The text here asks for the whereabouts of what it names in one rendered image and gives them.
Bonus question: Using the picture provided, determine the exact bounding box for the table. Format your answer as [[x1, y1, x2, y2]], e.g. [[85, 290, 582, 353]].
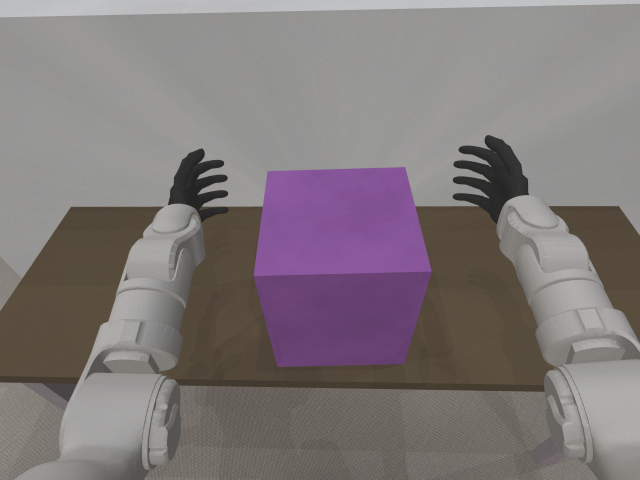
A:
[[0, 206, 640, 465]]

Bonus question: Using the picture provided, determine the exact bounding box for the right robot upper arm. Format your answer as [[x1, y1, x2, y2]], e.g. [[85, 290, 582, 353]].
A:
[[544, 359, 640, 480]]

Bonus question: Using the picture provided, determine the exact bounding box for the robot right hand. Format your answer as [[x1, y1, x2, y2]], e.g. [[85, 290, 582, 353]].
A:
[[453, 135, 529, 224]]

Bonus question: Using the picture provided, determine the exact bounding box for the left robot forearm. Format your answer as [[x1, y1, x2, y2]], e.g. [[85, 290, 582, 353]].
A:
[[59, 204, 206, 455]]

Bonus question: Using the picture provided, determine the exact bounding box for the robot left hand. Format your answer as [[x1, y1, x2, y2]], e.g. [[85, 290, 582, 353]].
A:
[[168, 149, 229, 222]]

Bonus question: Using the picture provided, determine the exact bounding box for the left robot upper arm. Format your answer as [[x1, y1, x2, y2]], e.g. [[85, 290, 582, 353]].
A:
[[14, 373, 181, 480]]

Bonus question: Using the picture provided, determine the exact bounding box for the right robot forearm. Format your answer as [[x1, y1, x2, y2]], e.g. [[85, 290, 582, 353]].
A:
[[496, 195, 640, 367]]

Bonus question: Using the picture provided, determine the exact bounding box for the carton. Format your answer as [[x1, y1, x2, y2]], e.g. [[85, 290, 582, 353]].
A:
[[254, 167, 432, 367]]

